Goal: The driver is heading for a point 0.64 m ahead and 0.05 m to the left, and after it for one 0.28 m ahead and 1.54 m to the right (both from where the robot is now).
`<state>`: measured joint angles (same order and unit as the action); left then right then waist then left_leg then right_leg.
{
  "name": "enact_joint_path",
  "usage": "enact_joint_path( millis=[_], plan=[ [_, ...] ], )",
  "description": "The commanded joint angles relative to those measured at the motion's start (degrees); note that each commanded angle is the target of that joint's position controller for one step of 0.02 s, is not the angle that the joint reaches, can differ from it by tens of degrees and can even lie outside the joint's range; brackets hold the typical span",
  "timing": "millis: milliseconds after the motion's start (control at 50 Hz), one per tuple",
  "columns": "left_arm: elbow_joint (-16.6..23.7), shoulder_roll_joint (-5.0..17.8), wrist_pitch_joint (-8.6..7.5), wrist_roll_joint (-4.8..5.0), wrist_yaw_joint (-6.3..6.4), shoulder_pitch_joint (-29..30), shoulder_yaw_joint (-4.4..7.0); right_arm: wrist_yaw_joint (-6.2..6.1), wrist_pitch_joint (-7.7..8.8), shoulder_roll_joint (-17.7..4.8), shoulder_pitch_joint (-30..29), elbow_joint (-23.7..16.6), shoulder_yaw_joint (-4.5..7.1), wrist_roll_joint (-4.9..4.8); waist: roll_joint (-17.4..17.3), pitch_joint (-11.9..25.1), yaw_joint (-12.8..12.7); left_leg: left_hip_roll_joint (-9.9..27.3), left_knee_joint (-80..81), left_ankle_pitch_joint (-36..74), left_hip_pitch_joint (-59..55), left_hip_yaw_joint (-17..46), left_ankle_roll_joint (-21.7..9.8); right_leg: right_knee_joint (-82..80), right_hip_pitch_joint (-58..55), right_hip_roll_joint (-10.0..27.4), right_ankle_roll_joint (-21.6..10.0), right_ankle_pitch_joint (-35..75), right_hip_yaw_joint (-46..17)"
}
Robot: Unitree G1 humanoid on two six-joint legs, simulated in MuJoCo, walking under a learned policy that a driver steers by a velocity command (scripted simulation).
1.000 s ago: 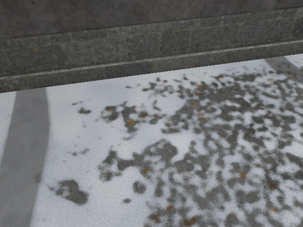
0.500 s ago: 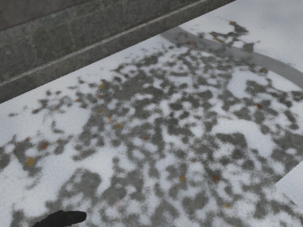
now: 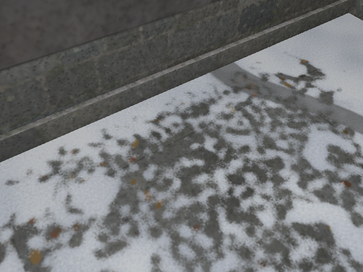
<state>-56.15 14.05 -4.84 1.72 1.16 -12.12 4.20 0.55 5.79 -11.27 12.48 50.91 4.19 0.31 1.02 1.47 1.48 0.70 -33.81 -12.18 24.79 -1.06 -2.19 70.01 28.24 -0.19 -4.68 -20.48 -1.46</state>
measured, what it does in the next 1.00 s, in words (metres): walks ahead: right foot, then left foot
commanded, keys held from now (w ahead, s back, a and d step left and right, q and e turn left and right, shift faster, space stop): w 0.58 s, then w+q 0.22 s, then e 0.20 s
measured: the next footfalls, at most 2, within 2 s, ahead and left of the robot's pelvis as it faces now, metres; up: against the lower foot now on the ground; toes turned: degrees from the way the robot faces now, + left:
right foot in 0.42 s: +0.40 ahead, -0.14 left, +0.00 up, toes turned -2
left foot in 0.96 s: +0.67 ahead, +0.11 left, +0.00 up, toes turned +7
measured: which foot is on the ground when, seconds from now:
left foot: down 0.00-0.44, up 0.46-0.94, down 0.96-1.00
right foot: up 0.00-0.40, down 0.42-0.96, up 0.98-1.00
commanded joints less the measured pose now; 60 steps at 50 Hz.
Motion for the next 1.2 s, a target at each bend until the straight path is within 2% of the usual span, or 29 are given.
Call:
enact_joint_path(
  millis=[20, 120, 220, 340, 380, 400, 420, 440, 460, 480, 500, 520, 560, 620, 660, 760, 800, 840, 880, 900, 940, 960, 980, 1000, 1020, 1060, 1080, 1120, 1200],
  plan=[
    [4.24, 2.67, 0.06, -0.39, 0.44, 1.99, 1.22, 0.40, 0.16, -5.13, 1.90, -1.13, 1.17, 0.25, -8.21, 2.60, -1.20, 13.14, 20.32, 2.65, -14.02, 19.69, -7.95, -4.96, 12.31, 5.98, -1.01, 6.40, -2.54],
    [5.95, 1.15, 0.49, -1.31, 0.13, 9.46, 1.09, -1.21, 0.66, -7.91, 6.93, 1.63, 2.04, -0.92, -5.35, 1.31, -0.83, 13.22, 23.75, 14.79, -17.48, 12.73, -8.65, -21.14, 14.52, 5.80, 1.28, 17.40, -1.63],
    [7.13, 0.25, 0.30, -0.51, -0.76, 17.63, 0.45, -1.75, 0.54, -7.77, 10.31, 4.16, 2.23, -1.47, -6.61, -1.71, 1.58, 11.33, 24.97, 12.61, -19.35, 7.50, -7.69, -34.05, 11.31, 3.92, 2.62, 25.85, 0.43],
    [9.05, 0.68, -0.67, 0.14, -2.28, 25.14, -0.14, -1.84, -0.29, -8.39, 13.81, 7.58, 2.88, -1.80, -7.25, -5.55, 3.83, 14.19, 20.77, 17.38, -27.81, 7.59, -7.98, -41.37, 11.32, 2.66, 1.11, 18.59, 2.87],
    [8.44, 2.33, -1.06, -0.12, -2.47, 21.75, 0.45, -1.89, -0.63, -9.54, 11.98, 7.64, 3.25, -1.96, -8.40, -3.67, 1.23, 14.17, 15.92, 29.89, -28.23, 6.57, -6.85, -43.73, 3.87, 0.67, -0.49, 15.50, 4.46],
    [6.82, 3.62, -1.14, -0.55, -2.39, 15.95, 1.28, -1.84, -0.74, -9.41, 10.61, 7.57, 3.15, -2.32, -8.75, -0.70, -1.93, 12.67, 10.76, 39.93, -27.25, 4.92, -5.92, -45.26, -4.95, -1.15, -1.69, 16.67, 5.95],
    [3.56, 6.48, -1.10, -0.86, -2.18, 5.51, 2.76, -1.66, -0.73, -8.59, 8.37, 6.88, 2.80, -2.27, -7.87, 4.94, -6.45, 10.09, 0.87, 43.62, -21.82, 2.86, -4.42, -43.94, -19.73, -0.80, -3.63, 18.64, 4.78],
    [1.16, 11.20, -0.96, -1.45, -1.66, -6.63, 4.14, -1.55, -0.44, -7.70, 6.12, 4.96, 2.09, -1.15, -1.43, 13.63, -11.07, 6.50, -17.21, 26.42, -8.23, 0.35, -2.15, -42.26, -38.56, 10.60, -7.70, 21.16, -8.22],
    [0.41, 13.51, -0.55, -1.99, -1.85, -10.01, 3.95, -0.87, 0.81, -0.35, 12.35, 4.42, -0.18, -1.33, 14.40, 20.08, -6.89, -3.16, -36.21, -16.44, 13.10, 1.99, 0.89, -48.61, -54.56, 23.10, -16.07, 13.78, -33.46],
    [0.73, 9.00, -0.25, -1.59, -1.71, -9.86, 2.70, -0.46, 1.94, -5.42, 10.03, 5.26, 0.94, -2.46, 11.18, 19.26, -8.26, -1.03, -44.08, -19.08, 18.92, 8.87, -0.09, -51.37, -53.10, 21.74, -14.90, 7.49, -36.02],
    [2.45, 6.02, -0.25, -1.15, -1.36, -3.30, 1.83, -0.52, 2.53, -8.85, 4.90, 3.81, 1.74, -3.32, 9.31, 11.41, -7.37, 2.12, -44.35, -14.20, 22.25, 7.17, -0.76, -52.33, -46.02, 19.28, -12.17, 11.32, -26.08],
    [3.60, 4.53, -0.45, -1.33, -1.49, 1.20, 1.26, -1.03, 2.47, -9.13, 1.96, 3.35, 1.93, -2.99, 4.14, 7.46, -5.50, 4.85, -41.38, -9.14, 19.43, 5.37, -0.78, -53.99, -37.23, 16.95, -10.57, 17.37, -19.56],
    [3.35, 1.97, -1.08, -2.10, -2.04, 3.95, 0.43, -1.74, 1.45, -7.65, 1.10, 3.11, 2.52, -1.67, 1.86, 3.98, -2.07, 7.45, -35.82, -5.28, 13.02, 5.17, -0.60, -56.83, -25.88, 13.98, -9.41, 24.50, -13.51],
    [1.32, 3.38, -1.56, -1.85, -1.68, 1.46, 0.59, -2.00, -0.39, -4.36, 0.77, 2.59, 2.10, -2.12, 2.56, 1.19, -0.37, 8.50, -29.31, -2.74, 12.88, 4.73, -0.06, -60.31, -21.59, 14.06, -9.41, 25.33, -9.34],
    [0.97, 5.85, -1.58, -2.12, -0.91, 0.12, 1.13, -2.04, -0.92, -4.85, -3.03, 1.08, 1.98, -1.75, 2.28, -1.11, -1.06, 9.00, -23.69, 3.38, 16.45, 4.85, 0.71, -62.17, -21.45, 14.19, -9.01, 24.79, -7.13],
    [-0.19, 6.02, -1.80, -2.38, -0.28, -1.69, 1.00, 0.01, -1.85, -4.45, -11.17, -1.61, 1.08, -1.74, 2.14, -3.15, -3.07, 6.36, -7.97, 17.90, 11.29, 2.95, -0.02, -63.25, -20.46, 10.61, -5.53, 27.73, 3.59],
    [-1.42, 6.39, -1.86, -1.88, -0.24, -4.61, 1.01, 0.97, -2.21, -3.87, -14.84, -2.61, 0.52, -1.96, 1.47, -4.67, -4.40, 5.43, -4.74, 19.20, 11.23, 1.86, -0.61, -63.70, -22.96, 11.95, -5.11, 26.38, 4.76],
    [-3.19, 6.73, -1.08, -1.01, -0.33, -7.22, 0.73, 0.92, -2.06, -3.89, -19.24, -4.49, -0.05, -1.27, 0.38, -6.71, -5.15, 3.97, -0.51, 13.29, 12.08, -0.06, -0.99, -60.38, -26.58, 12.94, -5.02, 34.69, 3.67],
    [-3.96, 6.83, -0.27, -0.94, -0.38, -7.82, 0.57, 0.95, -1.80, -4.22, -20.00, -5.53, -0.26, -1.16, 2.34, -5.60, -4.38, 2.65, 2.79, 8.72, 10.33, -0.77, -1.43, -54.72, -31.01, 14.06, -4.60, 45.08, 2.20],
    [-3.18, 8.88, 0.00, -1.02, -0.23, -5.29, 0.95, 0.84, -1.51, -6.47, -17.66, -5.43, 0.26, -0.85, 4.31, -3.96, -2.50, 1.70, 4.40, 7.47, 6.30, -0.42, -1.73, -51.14, -31.79, 13.74, -3.90, 50.84, 1.33],
    [-2.41, 8.64, 0.71, -0.83, 0.06, -2.60, 0.58, 0.88, -0.38, -11.57, -4.24, -0.44, 2.17, -0.33, 3.51, 3.97, 3.68, -0.51, 10.50, 21.36, -13.02, -2.53, -3.63, -36.91, -28.78, 8.69, -1.11, 54.30, 2.35],
    [-0.45, 7.27, -0.09, -2.44, -0.08, -1.82, -0.11, 0.09, -0.50, -16.31, 5.21, 1.51, 3.17, 2.07, -1.13, 12.49, 5.74, 10.02, 3.50, 50.93, -33.26, 6.82, -7.09, -22.81, -14.79, 4.70, 1.85, 34.96, 3.28],
    [-1.89, 0.88, -0.75, -1.93, -0.25, -9.38, -1.67, -0.44, -1.33, -18.03, 4.63, 0.57, 2.63, 3.73, -16.77, 20.27, 2.00, 25.75, 1.29, 79.90, -50.03, 23.26, -17.07, -2.92, 3.63, -4.49, 5.61, -18.17, 1.52],
    [-3.04, 5.20, -0.79, 0.17, -0.21, -10.37, -0.49, -0.25, -2.02, -15.17, 6.11, -0.76, 1.80, 3.09, -13.25, 27.19, 4.48, 26.61, 2.39, 77.90, -50.69, 24.25, -19.76, 4.96, 5.23, -4.26, 6.87, -24.18, -8.17],
    [-0.58, 7.83, -0.29, 1.89, 0.11, -5.55, 0.42, -0.70, -2.37, -14.12, 0.90, -2.46, 1.70, 2.04, -11.96, 22.07, 3.21, 24.76, 5.73, 62.06, -44.41, 19.13, -17.92, 5.81, 9.86, -0.82, 7.08, -20.60, -5.89],
    [0.22, 7.56, 2.33, 0.22, 1.18, 0.57, 1.08, -1.87, -2.19, -9.68, -7.35, -3.08, 0.38, 0.70, -5.07, 9.55, 0.18, 19.04, 12.90, 37.36, -25.04, 11.34, -12.67, 0.09, 7.59, 3.94, 7.54, -12.57, -1.99],
    [0.19, 6.00, 4.03, -0.36, 1.54, -0.88, 1.00, -1.93, -2.21, -9.26, -9.90, -2.78, 0.12, 1.11, -5.15, 6.84, -2.21, 17.77, 15.64, 31.21, -15.89, 8.45, -11.42, -2.22, 1.84, 4.88, 7.75, -10.46, -1.25],
    [1.27, 3.46, 5.35, -1.11, 1.63, -2.23, 0.57, -2.04, -2.51, -10.57, -11.14, -2.21, 0.28, 2.35, -6.32, 4.22, -3.39, 17.52, 19.76, 23.30, -7.13, 5.13, -11.90, -5.08, -2.68, 4.43, 7.70, -7.06, 1.18],
    [4.62, 4.77, 5.52, -1.51, 1.06, 0.66, 0.95, -3.55, -3.42, -12.48, -12.89, -1.80, 0.77, 1.31, -8.58, 4.79, -3.76, 17.25, 22.46, 13.20, -7.35, 0.39, -11.43, -14.44, -2.99, 5.55, 7.11, 3.11, 1.56]
  ],
)
Velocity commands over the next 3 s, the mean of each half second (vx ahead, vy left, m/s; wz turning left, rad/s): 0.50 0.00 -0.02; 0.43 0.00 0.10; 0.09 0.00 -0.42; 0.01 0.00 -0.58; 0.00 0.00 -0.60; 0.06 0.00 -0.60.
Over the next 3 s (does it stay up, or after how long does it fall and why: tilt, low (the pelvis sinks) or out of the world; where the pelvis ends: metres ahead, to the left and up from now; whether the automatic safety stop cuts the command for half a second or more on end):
stays up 0.58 -0.08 0.02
